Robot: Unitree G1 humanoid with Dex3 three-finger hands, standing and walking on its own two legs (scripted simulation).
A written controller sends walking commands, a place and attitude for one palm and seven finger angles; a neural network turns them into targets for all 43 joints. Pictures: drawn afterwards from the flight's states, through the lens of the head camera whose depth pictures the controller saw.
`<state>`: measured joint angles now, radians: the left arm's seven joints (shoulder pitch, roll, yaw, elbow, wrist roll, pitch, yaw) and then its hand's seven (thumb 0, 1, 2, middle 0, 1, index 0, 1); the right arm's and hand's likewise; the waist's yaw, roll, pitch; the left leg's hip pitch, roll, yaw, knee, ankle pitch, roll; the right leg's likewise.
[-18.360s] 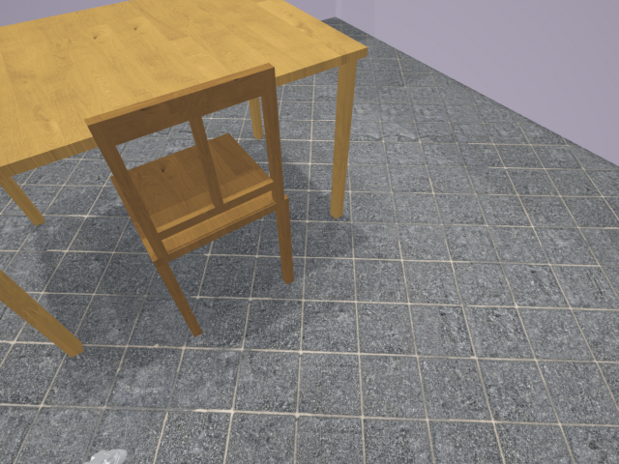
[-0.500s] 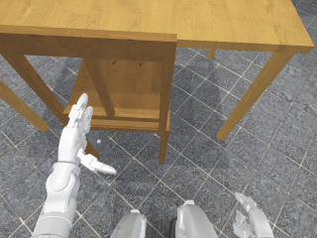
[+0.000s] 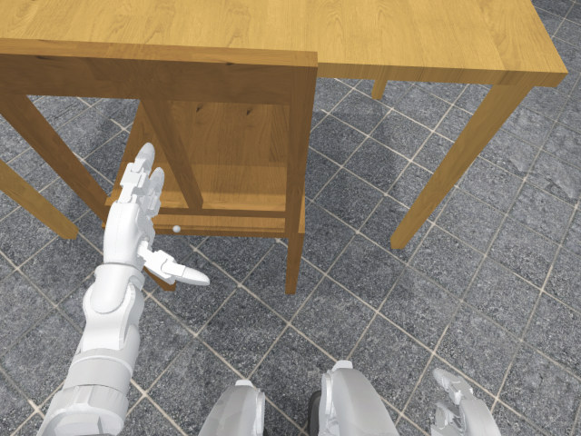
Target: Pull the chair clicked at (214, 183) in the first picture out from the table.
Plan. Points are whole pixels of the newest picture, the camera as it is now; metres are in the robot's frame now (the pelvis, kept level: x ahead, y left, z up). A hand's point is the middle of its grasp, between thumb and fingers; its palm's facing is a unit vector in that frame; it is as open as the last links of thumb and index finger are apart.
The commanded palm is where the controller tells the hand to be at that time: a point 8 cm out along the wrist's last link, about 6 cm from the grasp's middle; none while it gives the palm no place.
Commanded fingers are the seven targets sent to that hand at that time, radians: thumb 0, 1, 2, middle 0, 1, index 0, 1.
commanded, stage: push the fingers through the gap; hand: left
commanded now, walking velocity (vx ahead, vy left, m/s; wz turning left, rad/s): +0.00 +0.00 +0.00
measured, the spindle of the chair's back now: (178, 160) +0.50 +0.18 +0.01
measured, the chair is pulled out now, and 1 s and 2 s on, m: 0.00 0.00 0.00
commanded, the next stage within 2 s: hook a spindle and tug to test in 1.20 s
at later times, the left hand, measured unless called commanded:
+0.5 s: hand (180, 194) +0.44 +0.16 +0.02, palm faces -0.02 -1.00 -0.04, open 16.9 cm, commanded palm +0.41 +0.21 +0.02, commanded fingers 0.00 -0.50 0.30 -0.06 -0.08 -0.06 -0.08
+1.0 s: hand (190, 172) +0.47 +0.15 +0.02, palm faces -0.03 -1.00 -0.04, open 16.9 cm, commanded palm +0.44 +0.20 +0.02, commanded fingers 0.00 -0.50 0.30 -0.06 -0.08 -0.06 -0.08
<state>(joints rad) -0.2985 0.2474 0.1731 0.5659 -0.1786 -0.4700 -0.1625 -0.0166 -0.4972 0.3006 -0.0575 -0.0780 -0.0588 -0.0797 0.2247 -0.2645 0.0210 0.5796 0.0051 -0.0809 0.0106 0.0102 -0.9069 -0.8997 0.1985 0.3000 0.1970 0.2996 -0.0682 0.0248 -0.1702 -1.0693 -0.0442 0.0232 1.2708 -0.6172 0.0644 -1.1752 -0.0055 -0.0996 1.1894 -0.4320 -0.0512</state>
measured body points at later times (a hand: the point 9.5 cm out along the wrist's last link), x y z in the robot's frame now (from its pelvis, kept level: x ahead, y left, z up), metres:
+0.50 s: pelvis +0.00 +0.01 +0.00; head +0.14 +0.01 +0.43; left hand +0.43 +0.21 +0.03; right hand +0.09 -0.26 -0.12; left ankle -0.01 +0.08 -0.62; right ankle +0.07 -0.10 -0.62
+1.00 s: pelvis +0.00 +0.01 +0.00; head +0.15 +0.01 +0.42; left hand +0.47 +0.20 +0.03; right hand +0.05 -0.26 -0.12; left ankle -0.01 +0.08 -0.62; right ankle +0.07 -0.10 -0.62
